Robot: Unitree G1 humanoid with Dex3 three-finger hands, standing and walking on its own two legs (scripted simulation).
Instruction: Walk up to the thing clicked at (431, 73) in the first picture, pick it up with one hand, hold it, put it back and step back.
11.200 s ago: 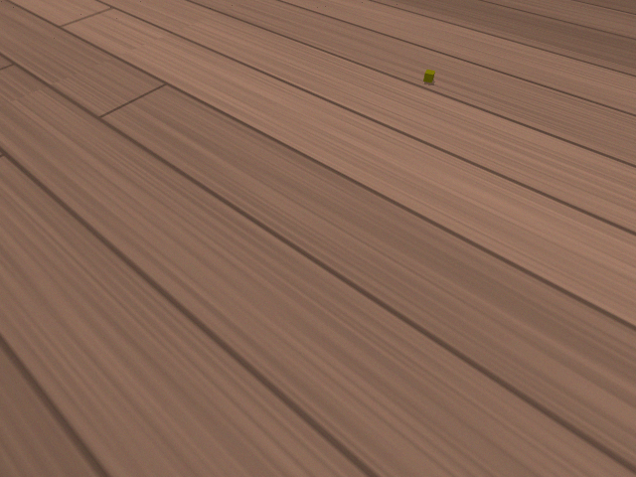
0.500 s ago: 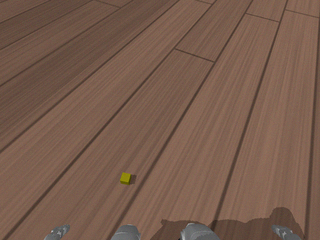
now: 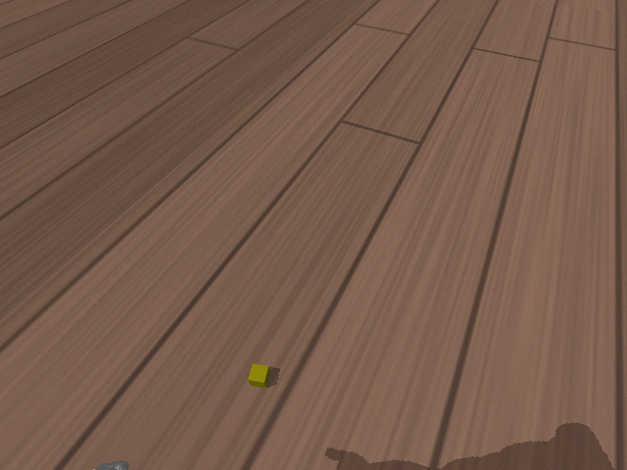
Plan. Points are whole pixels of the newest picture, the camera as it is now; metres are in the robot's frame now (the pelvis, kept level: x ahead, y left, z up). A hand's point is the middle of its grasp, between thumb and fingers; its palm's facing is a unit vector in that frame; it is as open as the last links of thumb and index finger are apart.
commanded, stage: stand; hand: left
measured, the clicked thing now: (259, 375) +0.49 +0.19 -0.75
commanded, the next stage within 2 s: none
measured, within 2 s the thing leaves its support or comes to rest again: neither
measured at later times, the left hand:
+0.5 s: hand out of the picture +0.09 +0.25 -0.15, palm faces -0.03 -0.94 -0.34, open 7.4 cm
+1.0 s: hand out of the picture +0.10 +0.25 -0.15, palm faces -0.04 -0.94 -0.34, open 7.4 cm
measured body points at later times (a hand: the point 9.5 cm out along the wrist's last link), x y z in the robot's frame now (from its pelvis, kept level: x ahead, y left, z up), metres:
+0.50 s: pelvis +0.01 -0.01 +0.00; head +0.03 +0.00 +0.45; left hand +0.09 +0.30 -0.13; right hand +0.12 -0.31 -0.12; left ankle +0.03 +0.14 -0.74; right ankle +0.04 -0.14 -0.74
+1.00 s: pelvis +0.02 -0.01 +0.00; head +0.04 -0.01 +0.45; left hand +0.10 +0.30 -0.13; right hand +0.09 -0.31 -0.13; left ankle +0.03 +0.14 -0.74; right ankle +0.04 -0.14 -0.74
